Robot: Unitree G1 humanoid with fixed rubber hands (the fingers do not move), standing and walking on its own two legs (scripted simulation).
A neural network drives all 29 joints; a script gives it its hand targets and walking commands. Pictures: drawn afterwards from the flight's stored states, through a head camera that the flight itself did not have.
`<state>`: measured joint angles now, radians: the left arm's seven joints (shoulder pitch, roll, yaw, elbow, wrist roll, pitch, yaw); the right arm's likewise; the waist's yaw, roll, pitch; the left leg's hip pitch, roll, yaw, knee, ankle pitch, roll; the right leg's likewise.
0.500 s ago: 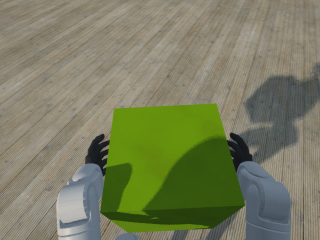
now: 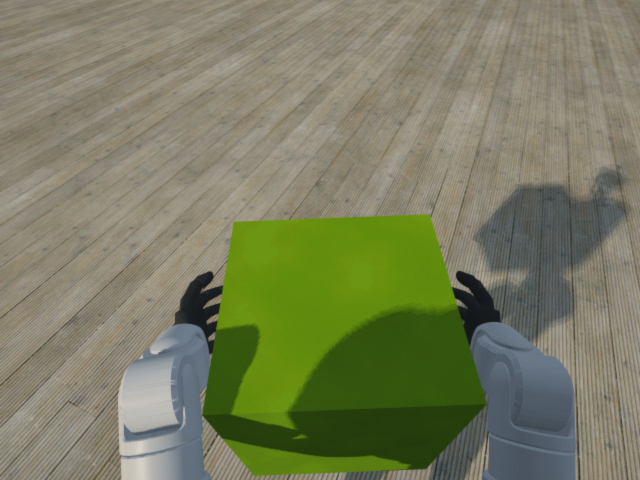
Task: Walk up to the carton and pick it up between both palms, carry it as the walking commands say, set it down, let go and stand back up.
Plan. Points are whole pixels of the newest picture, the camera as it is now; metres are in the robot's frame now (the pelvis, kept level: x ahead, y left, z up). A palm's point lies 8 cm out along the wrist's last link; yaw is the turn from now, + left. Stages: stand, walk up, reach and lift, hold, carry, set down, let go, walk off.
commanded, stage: carry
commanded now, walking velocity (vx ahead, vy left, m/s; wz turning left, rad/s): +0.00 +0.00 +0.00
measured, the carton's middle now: (336, 353) +0.27 -0.01 +0.02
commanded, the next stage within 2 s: none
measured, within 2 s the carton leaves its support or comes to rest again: neither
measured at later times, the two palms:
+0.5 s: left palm (193, 344) +0.25 +0.16 +0.09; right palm (483, 332) +0.25 -0.17 +0.09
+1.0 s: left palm (185, 334) +0.26 +0.17 +0.09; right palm (466, 321) +0.26 -0.16 +0.09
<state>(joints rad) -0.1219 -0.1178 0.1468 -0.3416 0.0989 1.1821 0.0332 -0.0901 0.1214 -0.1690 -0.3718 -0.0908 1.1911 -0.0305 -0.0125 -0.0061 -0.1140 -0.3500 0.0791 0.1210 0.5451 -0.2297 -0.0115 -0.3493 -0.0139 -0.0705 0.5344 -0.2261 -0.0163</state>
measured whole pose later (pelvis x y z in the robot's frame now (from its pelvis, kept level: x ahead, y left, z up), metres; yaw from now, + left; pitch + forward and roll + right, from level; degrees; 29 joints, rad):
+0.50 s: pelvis -0.01 -0.01 +0.00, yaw +0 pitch +2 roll +0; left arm -0.11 -0.12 0.17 -0.36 0.10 1.19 0.03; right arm -0.11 0.12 -0.16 -0.36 -0.09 1.20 -0.03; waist 0.00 0.00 -0.11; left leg -0.34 0.09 0.11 0.50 -0.19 -0.02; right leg -0.34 0.00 -0.08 0.50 -0.20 -0.03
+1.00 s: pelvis +0.01 +0.00 +0.00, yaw +1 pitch +3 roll +0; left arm -0.11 -0.13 0.16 -0.35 0.10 1.16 0.03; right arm -0.11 0.13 -0.17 -0.36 -0.09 1.18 -0.03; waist 0.00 -0.01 -0.11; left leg -0.34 0.07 0.11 0.52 -0.23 -0.01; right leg -0.33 -0.02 -0.08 0.50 -0.22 -0.01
